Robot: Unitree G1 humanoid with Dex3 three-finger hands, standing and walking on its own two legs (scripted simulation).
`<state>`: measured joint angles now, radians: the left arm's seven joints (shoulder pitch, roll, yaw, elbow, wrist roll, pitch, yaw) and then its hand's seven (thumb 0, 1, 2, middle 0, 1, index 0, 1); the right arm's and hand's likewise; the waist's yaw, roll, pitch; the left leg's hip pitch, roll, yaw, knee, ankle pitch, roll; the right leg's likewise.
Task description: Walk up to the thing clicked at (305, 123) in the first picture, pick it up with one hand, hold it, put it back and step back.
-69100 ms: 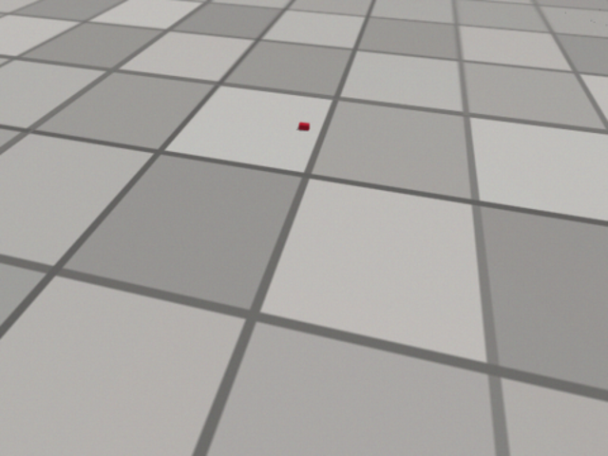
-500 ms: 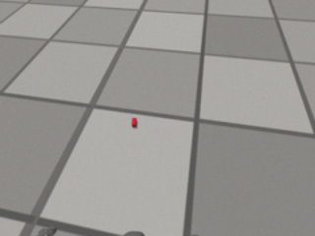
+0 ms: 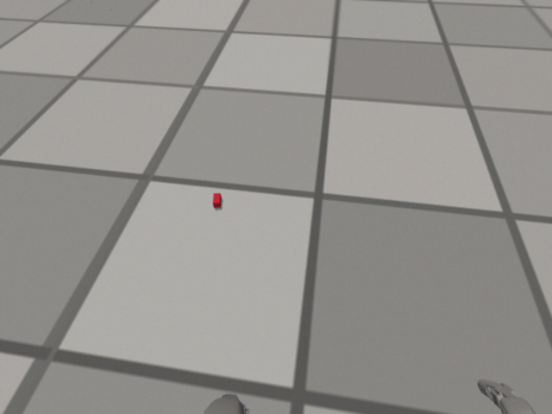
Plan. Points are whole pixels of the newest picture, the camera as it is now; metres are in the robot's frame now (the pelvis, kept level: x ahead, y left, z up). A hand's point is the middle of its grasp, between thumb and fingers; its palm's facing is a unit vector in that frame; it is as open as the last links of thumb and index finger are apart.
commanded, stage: step back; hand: left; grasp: from above
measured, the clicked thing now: (217, 200) +1.12 +0.32 -0.73
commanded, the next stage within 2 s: stand in 1.08 s
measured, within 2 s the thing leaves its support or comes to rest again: neither
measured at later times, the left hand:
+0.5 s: hand out of the picture +0.04 +0.29 -0.12, palm faces +0.04 -0.92 -0.40, open 7.4 cm
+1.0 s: hand out of the picture +0.09 +0.29 -0.14, palm faces +0.12 -0.92 -0.37, open 7.4 cm
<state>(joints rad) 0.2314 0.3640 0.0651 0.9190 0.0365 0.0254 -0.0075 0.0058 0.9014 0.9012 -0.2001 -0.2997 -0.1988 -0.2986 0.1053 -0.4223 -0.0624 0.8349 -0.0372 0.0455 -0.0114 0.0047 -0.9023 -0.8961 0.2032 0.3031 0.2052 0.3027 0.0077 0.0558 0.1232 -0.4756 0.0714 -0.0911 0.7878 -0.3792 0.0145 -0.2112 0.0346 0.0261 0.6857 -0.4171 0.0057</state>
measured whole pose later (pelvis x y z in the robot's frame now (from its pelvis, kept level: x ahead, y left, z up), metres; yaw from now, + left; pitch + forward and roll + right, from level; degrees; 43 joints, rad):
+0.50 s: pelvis -0.02 +0.00 +0.02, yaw +3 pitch -2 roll +1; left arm 0.22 0.41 0.07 0.97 0.02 -0.01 -0.01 0.01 0.90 0.90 -0.20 -0.30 -0.20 -0.30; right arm 0.25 -0.35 -0.06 0.96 -0.05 -0.02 0.03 0.01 -0.90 -0.90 0.21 0.30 0.21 0.30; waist -0.01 -0.02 0.06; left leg -0.21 -0.01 -0.05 0.54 -0.29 0.00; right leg -0.35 -0.03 -0.02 0.77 -0.47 -0.03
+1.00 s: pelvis +0.03 +0.01 +0.01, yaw +6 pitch -2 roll +0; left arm 0.11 0.37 0.04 1.03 0.00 -0.01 0.01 0.01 0.90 0.90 -0.20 -0.30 -0.20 -0.30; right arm 0.14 -0.34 -0.03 1.06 -0.03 0.00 0.01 0.01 -0.91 -0.90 0.20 0.30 0.20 0.30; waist 0.02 -0.01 0.09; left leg -0.25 0.01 -0.01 0.60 -0.32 -0.01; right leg -0.24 -0.05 -0.06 0.60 -0.33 0.01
